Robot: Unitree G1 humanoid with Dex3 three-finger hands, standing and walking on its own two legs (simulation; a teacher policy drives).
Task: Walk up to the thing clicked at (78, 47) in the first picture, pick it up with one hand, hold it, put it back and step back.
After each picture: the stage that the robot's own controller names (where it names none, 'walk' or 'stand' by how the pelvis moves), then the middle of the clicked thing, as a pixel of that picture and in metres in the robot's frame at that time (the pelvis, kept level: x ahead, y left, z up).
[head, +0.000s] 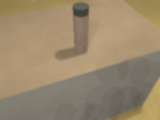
stand; (81, 30) +0.66 +0.02 +0.04
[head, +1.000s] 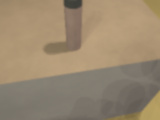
walk; (73, 24) +0.60 +0.07 +0.07
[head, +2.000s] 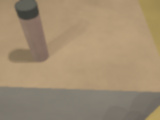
stand; (34, 34) +0.53 +0.21 +0.08
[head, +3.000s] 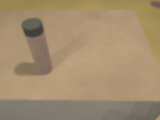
stand; (39, 49) +0.51 +0.20 +0.04
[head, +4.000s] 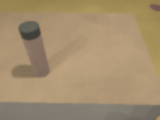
stand; (36, 52) +0.51 +0.21 +0.04
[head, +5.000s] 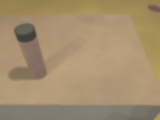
stand; (32, 54) +0.50 +0.22 +0.04
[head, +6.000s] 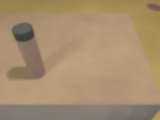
stand; (31, 54) +0.50 +0.23 +0.04
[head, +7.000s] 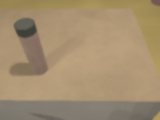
rise first; (33, 50) +0.51 +0.23 +0.05
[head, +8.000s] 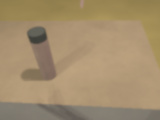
go down; (43, 56) +0.51 +0.21 +0.05
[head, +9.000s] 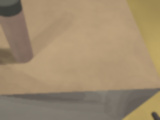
go down; (16, 32) +0.51 +0.20 +0.08
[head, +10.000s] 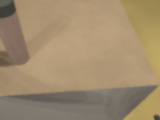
approach; (11, 34) +0.51 +0.21 +0.09
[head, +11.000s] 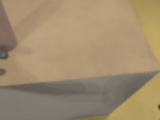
close in; out of the picture +0.52 +0.22 +0.13
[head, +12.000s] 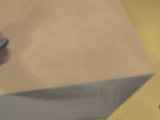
lift; out of the picture +0.50 +0.25 +0.12
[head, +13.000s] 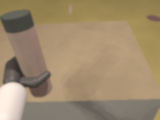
lift; (30, 58) +0.34 +0.16 +0.21
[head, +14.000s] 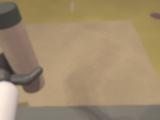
hold; (20, 54) +0.33 +0.19 +0.23
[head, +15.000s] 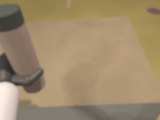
hold; (22, 55) +0.34 +0.18 +0.22
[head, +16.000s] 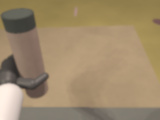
hold; (29, 58) +0.33 +0.17 +0.22
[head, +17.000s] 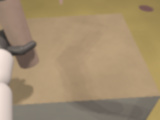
crouch; (16, 29) +0.45 +0.20 +0.22
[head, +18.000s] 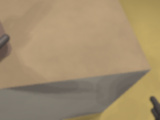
lower; out of the picture +0.52 +0.22 +0.11
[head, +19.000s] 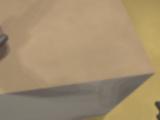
lower; out of the picture +0.51 +0.22 +0.12
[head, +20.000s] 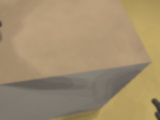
lower; out of the picture +0.55 +0.22 +0.14
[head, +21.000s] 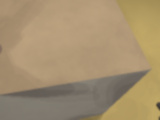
lower; out of the picture +0.51 +0.24 +0.13
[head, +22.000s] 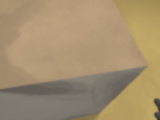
loosen; out of the picture +0.53 +0.23 +0.13
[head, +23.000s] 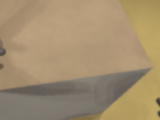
withdraw; out of the picture +0.52 +0.24 +0.13
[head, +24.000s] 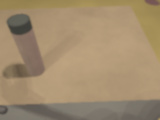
sink last; (29, 49) +0.49 +0.22 +0.09
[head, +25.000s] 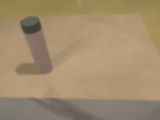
stand; (38, 48) +0.52 +0.23 +0.09
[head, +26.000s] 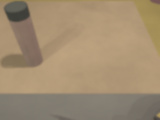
stand; (26, 38) +0.51 +0.23 +0.11
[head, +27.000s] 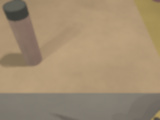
stand; (25, 37) +0.51 +0.23 +0.11
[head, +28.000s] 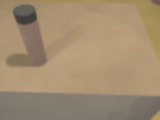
stand; (32, 39) +0.52 +0.22 +0.08
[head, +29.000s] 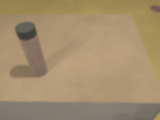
stand; (33, 52) +0.52 +0.23 +0.04
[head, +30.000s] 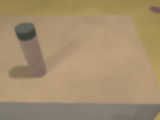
stand; (32, 53) +0.52 +0.23 +0.04
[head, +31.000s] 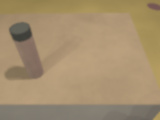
stand; (29, 53) +0.50 +0.23 +0.04
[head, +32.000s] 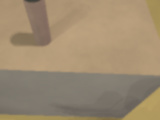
walk; (38, 18) +0.57 +0.20 +0.06
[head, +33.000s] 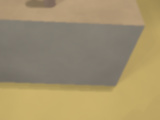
walk; out of the picture +0.91 +0.22 +0.06
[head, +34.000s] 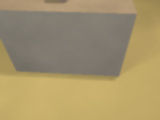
walk; out of the picture +1.19 +0.19 +0.06
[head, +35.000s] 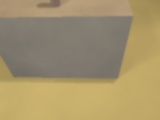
stand; out of the picture +1.12 +0.23 +0.05
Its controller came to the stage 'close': yes
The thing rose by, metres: 0.22
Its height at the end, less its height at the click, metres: +0.00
